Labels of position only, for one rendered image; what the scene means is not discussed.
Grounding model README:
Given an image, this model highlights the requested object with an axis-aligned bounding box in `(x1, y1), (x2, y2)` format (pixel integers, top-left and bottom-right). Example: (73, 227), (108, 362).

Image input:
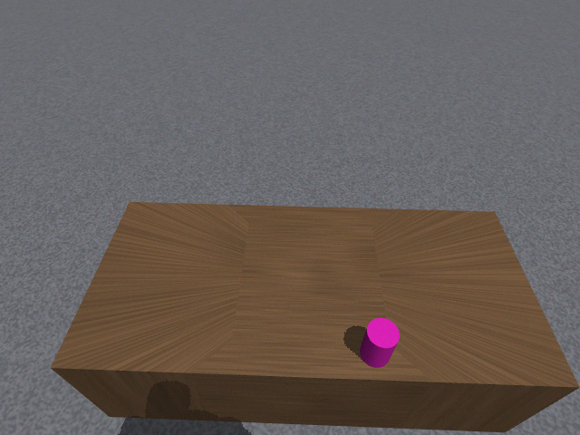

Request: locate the can
(360, 318), (400, 368)

